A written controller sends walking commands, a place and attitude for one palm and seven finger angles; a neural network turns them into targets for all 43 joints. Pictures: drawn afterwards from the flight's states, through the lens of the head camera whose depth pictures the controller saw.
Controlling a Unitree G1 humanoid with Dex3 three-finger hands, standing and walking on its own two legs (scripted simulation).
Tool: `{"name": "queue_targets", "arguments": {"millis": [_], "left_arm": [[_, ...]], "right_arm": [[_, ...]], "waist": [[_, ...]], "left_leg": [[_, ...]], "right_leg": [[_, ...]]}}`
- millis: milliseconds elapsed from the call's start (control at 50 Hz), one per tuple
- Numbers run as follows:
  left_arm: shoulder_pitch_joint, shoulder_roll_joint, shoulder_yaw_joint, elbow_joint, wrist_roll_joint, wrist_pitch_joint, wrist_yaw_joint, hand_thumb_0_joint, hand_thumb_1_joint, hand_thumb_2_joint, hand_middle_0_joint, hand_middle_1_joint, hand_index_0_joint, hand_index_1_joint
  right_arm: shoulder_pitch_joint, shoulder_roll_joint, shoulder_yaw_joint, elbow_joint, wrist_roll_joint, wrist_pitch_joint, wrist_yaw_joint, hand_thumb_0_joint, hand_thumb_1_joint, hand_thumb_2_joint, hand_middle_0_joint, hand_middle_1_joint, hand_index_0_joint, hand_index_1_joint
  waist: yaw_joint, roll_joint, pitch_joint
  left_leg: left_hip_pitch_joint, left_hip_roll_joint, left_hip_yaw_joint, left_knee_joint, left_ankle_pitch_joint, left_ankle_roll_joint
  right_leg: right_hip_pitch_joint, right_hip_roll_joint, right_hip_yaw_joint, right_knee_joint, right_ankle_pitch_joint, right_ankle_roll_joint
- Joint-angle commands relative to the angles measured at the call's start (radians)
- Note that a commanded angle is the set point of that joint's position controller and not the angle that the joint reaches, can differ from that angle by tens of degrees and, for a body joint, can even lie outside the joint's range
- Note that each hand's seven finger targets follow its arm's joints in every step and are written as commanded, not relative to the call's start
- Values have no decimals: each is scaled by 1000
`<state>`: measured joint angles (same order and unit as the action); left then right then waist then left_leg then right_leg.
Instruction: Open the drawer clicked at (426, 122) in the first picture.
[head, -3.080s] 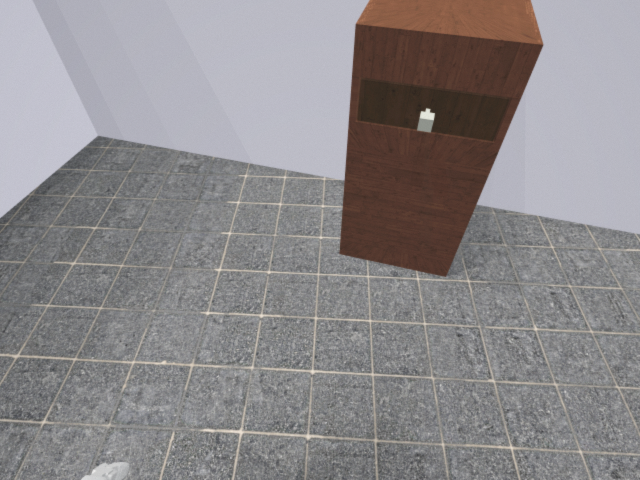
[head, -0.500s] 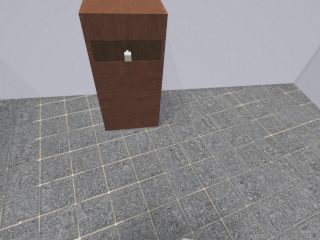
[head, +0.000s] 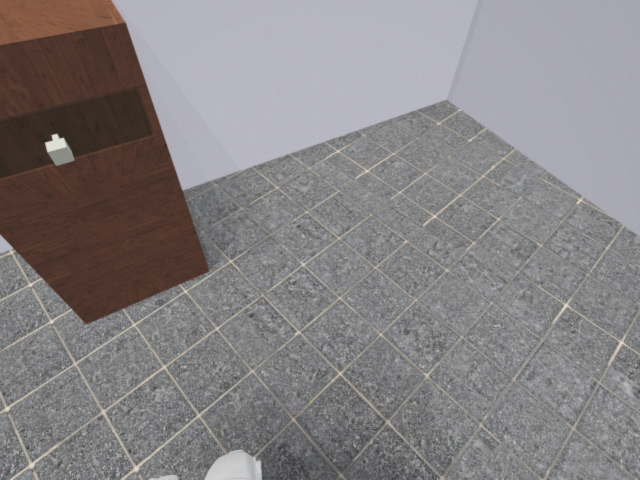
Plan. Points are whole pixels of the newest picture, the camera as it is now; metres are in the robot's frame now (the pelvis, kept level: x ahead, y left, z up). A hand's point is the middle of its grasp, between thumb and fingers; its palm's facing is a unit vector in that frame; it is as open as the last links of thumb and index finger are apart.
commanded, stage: walk to a spot facing it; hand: left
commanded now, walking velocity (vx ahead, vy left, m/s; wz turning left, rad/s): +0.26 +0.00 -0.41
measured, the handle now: (58, 146) +0.75 +0.58 -0.07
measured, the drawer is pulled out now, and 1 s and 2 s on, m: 0.00 0.00 0.00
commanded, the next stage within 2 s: turn to face it in 0.14 s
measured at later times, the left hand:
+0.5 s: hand (208, 385) +0.28 +0.18 -0.16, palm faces -0.14 -0.98 -0.14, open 7.4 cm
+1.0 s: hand (139, 424) +0.23 +0.29 -0.19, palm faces +0.23 -0.94 -0.24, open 7.3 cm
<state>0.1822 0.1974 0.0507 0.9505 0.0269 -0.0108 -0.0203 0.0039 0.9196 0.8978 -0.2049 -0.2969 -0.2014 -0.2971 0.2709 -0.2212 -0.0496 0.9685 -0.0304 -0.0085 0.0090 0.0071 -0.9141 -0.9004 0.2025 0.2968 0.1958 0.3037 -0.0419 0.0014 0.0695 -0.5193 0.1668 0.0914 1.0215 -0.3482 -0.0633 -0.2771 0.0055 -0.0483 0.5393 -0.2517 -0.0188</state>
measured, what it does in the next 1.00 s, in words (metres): walks ahead: left foot, then right foot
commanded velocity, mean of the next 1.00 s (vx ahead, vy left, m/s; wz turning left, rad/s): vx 0.03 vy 0.00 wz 0.35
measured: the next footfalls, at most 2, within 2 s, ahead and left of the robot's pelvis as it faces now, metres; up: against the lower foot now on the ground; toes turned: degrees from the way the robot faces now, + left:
left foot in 0.14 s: +0.18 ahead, +0.13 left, +0.00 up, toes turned +7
right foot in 0.54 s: +0.22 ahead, -0.10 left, +0.00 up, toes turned -13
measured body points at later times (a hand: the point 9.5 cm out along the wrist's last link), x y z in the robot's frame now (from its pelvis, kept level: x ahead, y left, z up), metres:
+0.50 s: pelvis +0.16 +0.03 +0.01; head +0.19 +0.05 +0.46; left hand +0.29 +0.24 -0.15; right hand +0.07 -0.17 -0.14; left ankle +0.14 +0.13 -0.73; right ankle +0.17 -0.10 -0.71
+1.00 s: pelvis +0.20 +0.06 -0.02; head +0.23 +0.09 +0.43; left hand +0.22 +0.34 -0.17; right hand +0.36 -0.20 -0.12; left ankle +0.23 +0.15 -0.73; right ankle +0.17 -0.09 -0.67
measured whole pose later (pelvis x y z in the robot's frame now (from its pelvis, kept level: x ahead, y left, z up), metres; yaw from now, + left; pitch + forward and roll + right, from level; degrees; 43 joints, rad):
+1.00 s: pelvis +0.20 +0.06 -0.02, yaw +11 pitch +0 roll -1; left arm 0.19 0.27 0.09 0.95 0.02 0.07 0.02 0.01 0.92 0.90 -0.20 -0.30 -0.20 -0.30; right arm 0.14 -0.26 -0.08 0.88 -0.03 0.00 0.01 0.00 -0.92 -0.90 0.20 0.30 0.19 0.30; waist -0.01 -0.05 0.08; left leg -0.41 0.04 0.12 0.73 -0.32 0.06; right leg -0.42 -0.14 -0.12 1.12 -0.55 0.08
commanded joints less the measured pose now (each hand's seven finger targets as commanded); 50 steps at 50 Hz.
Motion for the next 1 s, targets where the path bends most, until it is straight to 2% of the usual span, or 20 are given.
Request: {"name": "queue_targets", "arguments": {"millis": [0, 80, 100, 120, 140, 180, 240, 340, 400, 500, 520, 540, 560, 620, 780, 840, 860, 880, 900, 980], "left_arm": [[-19, 208, 51, -54, 8, -25, 14, 0, 900, 900, -200, -300, -200, -300], [-19, 162, 46, -64, -1, -8, 8, 0, 900, 900, -200, -300, -200, -300], [-5, 92, 35, -73, -5, -4, 5, 0, 900, 900, -200, -300, -200, -300], [17, 36, 25, -105, -12, -4, -1, 0, 900, 900, -200, -300, -200, -300], [-16, 82, 36, -106, -1, -2, 1, 0, 900, 900, -200, -300, -200, -300], [-23, 87, 51, -82, 6, -3, -18, 0, 900, 900, -200, -300, -200, -300], [67, 37, 39, -27, 2, 15, -12, 0, 900, 900, -200, -300, -200, -300], [54, -16, 2, 13, -2, 11, 16, 0, 900, 900, -200, -300, -200, -300], [-14, -12, -12, 12, -6, 3, 29, 0, 900, 900, -200, -300, -200, -300], [42, 44, 7, 33, -11, -6, 43, 0, 900, 900, -200, -300, -200, -300], [93, 90, 20, 50, -8, -15, 53, 0, 900, 900, -200, -300, -200, -300], [158, 152, 33, 65, -4, -19, 61, 0, 900, 900, -200, -300, -200, -300], [195, 191, 46, 61, -10, -22, 61, 0, 900, 900, -200, -300, -200, -300], [79, 119, 31, 23, -5, -9, 70, 0, 900, 900, -200, -300, -200, -300], [-8, 168, 51, -52, 8, 9, 61, 0, 900, 900, -200, -300, -200, -300], [-9, 189, 59, -68, -1, 22, 51, 0, 900, 900, -200, -300, -200, -300], [9, 173, 56, -81, -8, 29, 44, 0, 900, 900, -200, -300, -200, -300], [5, 108, 46, -128, -18, 32, 33, 0, 900, 900, -200, -300, -200, -300], [-73, 111, 30, -168, -6, 40, 42, 0, 900, 900, -200, -300, -200, -300], [-30, 129, 51, -117, -5, 36, 28, 0, 900, 900, -200, -300, -200, -300]], "right_arm": [[66, -46, -18, -60, 6, -22, 7, 0, -900, -900, 200, 300, 200, 300], [170, -79, -28, -29, 10, -49, -12, 0, -900, -900, 200, 300, 200, 300], [271, -155, -44, -5, 1, -59, -23, 0, -900, -900, 200, 300, 200, 300], [326, -238, -51, -2, -14, -62, -28, 0, -900, -900, 200, 300, 200, 300], [250, -209, -41, -8, -9, -56, -34, 0, -900, -900, 200, 300, 200, 300], [116, -128, -17, -44, -1, -64, -36, 0, -900, -900, 200, 300, 200, 300], [88, -69, 1, -14, 3, -78, -45, 0, -900, -900, 200, 300, 200, 300], [155, -43, 7, 71, 3, -69, -43, 0, -900, -900, 200, 300, 200, 300], [175, -44, 1, 106, 5, -49, -39, 0, -900, -900, 200, 300, 200, 300], [137, -54, -20, 107, 16, -14, -32, 0, -900, -900, 200, 300, 200, 300], [145, -15, -16, 94, 22, -15, -27, 0, -900, -900, 200, 300, 200, 300], [143, 30, -9, 69, 25, -11, -20, 0, -900, -900, 200, 300, 200, 300], [104, 29, -9, 45, 23, 8, -27, 0, -900, -900, 200, 300, 200, 300], [47, 19, -25, 48, 19, 31, -19, 0, -900, -900, 200, 300, 200, 300], [-31, -1, -33, -48, 10, 48, 16, 0, -900, -900, 200, 300, 200, 300], [9, -59, -45, -70, 5, 36, 19, 0, -900, -900, 200, 300, 200, 300], [59, -129, -60, -68, 3, 28, 19, 0, -900, -900, 200, 300, 200, 300], [114, -256, -88, -79, -3, 17, 14, 0, -900, -900, 200, 300, 200, 300], [170, -305, -92, -62, 6, 18, 4, 0, -900, -900, 200, 300, 200, 300], [-81, -207, -55, -135, 2, 7, -18, 0, -900, -900, 200, 300, 200, 300]], "waist": [[-4, -154, -28], [-54, -40, -31], [-92, 199, -69], [-81, 417, -77], [-61, 301, -49], [-1, 136, 49], [39, 127, -42], [24, 134, -93], [-1, 159, -88], [48, 127, -99], [65, 1, -137], [82, -169, -174], [108, -311, -208], [62, -130, -84], [35, -232, -20], [-1, -129, -80], [-28, 25, -121], [-57, 355, -138], [-90, 310, -171], [13, 159, -101]], "left_leg": [[160, -35, 33, -211, 67, -2], [444, -71, 62, -469, 90, -5], [525, 80, -159, -639, -98, 34], [562, 344, -491, -820, -203, 129], [451, 387, -551, -882, -289, 160], [318, 305, -330, -864, -121, 141], [356, 201, -41, -756, 473, 133], [440, 120, 45, -689, 847, 167], [454, 123, -12, -662, 831, 186], [344, 76, -67, -543, 575, 117], [183, 21, -17, -451, 410, 73], [23, -86, 66, -307, -17, 25], [2, -105, 12, -120, -301, 15], [-57, -66, -52, 123, -186, 13], [64, -76, 48, -173, -59, 13], [233, -109, 88, -403, 111, 26], [372, -59, -14, -516, 258, 59], [486, 210, -418, -637, 561, 198], [444, 300, -527, -683, 556, 271], [292, 116, -344, -695, 287, 211]], "right_leg": [[-148, -206, 213, -296, -202, -134], [-230, -125, 196, -110, -217, -89], [-291, -21, 117, 174, -222, -45], [-441, 72, -8, 495, -379, 11], [-451, -8, 85, 643, -308, 7], [-438, -79, 69, 728, -134, 20], [-327, -90, 37, 690, -44, 52], [-196, -75, -39, 347, -23, 54], [-119, -64, -62, 157, -50, 58], [111, -87, -69, -126, 177, 55], [294, -213, 31, -101, 415, 20], [421, -406, 144, -100, 669, -54], [379, -496, 203, -148, 776, -134], [229, -425, 50, -164, 592, -132], [59, -390, -140, -136, 296, -65], [40, -361, -193, 37, 237, -14], [-62, -316, -206, 211, 135, 31], [-313, -165, -216, 480, -357, 119], [-323, -132, -70, 638, -473, 109], [-318, -144, 33, 686, -172, 102]]}}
